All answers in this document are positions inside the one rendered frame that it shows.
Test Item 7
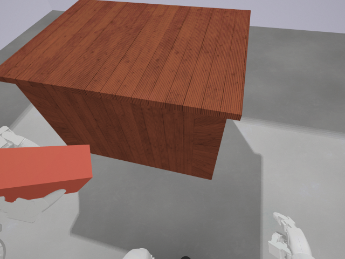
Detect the left robot hand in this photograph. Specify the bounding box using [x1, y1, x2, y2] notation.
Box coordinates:
[0, 126, 66, 223]

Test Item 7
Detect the right robot hand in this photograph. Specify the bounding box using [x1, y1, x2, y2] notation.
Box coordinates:
[268, 212, 312, 259]

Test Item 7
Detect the table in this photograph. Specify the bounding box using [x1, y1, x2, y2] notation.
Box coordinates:
[0, 0, 251, 180]

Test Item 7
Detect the sponge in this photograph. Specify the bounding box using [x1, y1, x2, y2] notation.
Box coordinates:
[0, 145, 93, 203]

